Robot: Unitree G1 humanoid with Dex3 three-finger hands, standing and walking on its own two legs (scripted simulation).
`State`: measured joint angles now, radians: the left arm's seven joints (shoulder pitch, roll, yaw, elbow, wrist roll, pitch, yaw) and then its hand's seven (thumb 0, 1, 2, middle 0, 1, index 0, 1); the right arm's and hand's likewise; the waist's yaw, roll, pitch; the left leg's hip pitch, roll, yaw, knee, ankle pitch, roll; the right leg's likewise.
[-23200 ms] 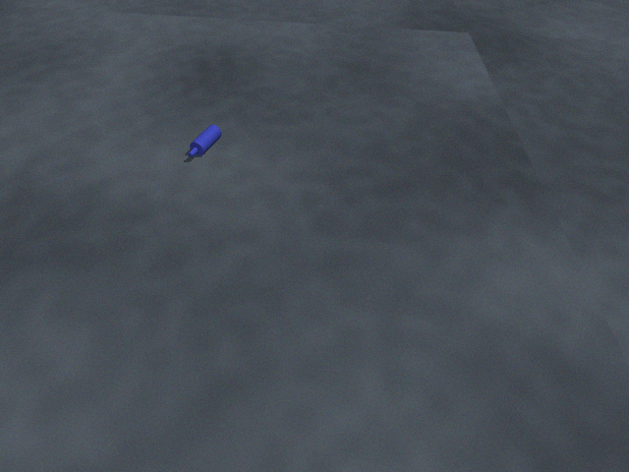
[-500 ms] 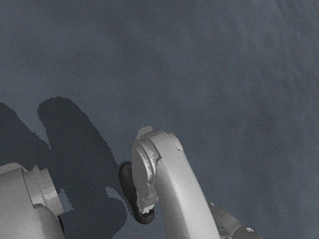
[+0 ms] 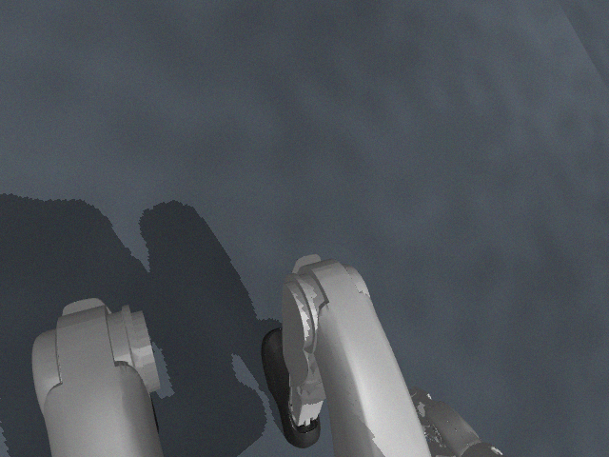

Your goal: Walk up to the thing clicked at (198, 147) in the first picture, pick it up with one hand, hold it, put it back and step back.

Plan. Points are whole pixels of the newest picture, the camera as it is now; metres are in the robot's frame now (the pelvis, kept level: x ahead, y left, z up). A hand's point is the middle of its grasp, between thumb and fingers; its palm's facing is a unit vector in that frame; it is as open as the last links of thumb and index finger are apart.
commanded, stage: settle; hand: left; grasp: from above
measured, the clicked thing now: out of the picture +0.44 +0.42 -0.21
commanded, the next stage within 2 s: lift in 0.34 s
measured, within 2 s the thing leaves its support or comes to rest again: neither
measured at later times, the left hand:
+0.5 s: hand out of the picture +0.43 +0.37 -0.12, palm faces -0.41 -0.11 -0.90, open 10.6 cm
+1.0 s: hand out of the picture +0.37 +0.36 +0.00, palm faces -0.44 -0.14 -0.89, open 10.5 cm
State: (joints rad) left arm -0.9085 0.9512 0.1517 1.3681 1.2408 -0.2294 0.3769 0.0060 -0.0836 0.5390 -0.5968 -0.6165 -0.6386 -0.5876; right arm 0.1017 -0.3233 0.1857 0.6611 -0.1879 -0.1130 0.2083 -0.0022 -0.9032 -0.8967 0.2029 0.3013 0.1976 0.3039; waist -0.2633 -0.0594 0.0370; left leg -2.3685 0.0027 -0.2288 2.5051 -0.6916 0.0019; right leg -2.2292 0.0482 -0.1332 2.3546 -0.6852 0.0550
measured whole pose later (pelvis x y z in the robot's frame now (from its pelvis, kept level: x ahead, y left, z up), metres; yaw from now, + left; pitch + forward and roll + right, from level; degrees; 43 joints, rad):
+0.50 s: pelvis -0.01 -0.01 +0.02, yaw +3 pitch +32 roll -11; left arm -0.89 0.88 0.14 1.21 1.21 -0.26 0.20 0.01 -0.09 0.49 -0.65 -0.56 -0.70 -0.53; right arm 0.15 -0.32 0.11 0.65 -0.12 0.02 0.14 0.00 -0.91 -0.90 0.20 0.30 0.20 0.30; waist -0.23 -0.02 -0.01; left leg -2.32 0.00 -0.18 2.39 -0.64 0.00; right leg -2.20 0.03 -0.10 2.28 -0.66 0.05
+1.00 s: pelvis -0.01 +0.00 +0.11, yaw +7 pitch +34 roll -8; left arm -0.65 0.73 0.07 0.91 1.05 -0.17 0.05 0.01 -0.04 0.41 -0.68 -0.48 -0.72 -0.46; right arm 0.17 -0.28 0.03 0.62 -0.02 0.06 0.08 0.00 -0.91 -0.90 0.20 0.30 0.20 0.30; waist -0.15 0.03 -0.15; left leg -2.08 0.01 -0.10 2.12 -0.64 0.01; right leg -1.99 0.01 -0.04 2.05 -0.65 0.05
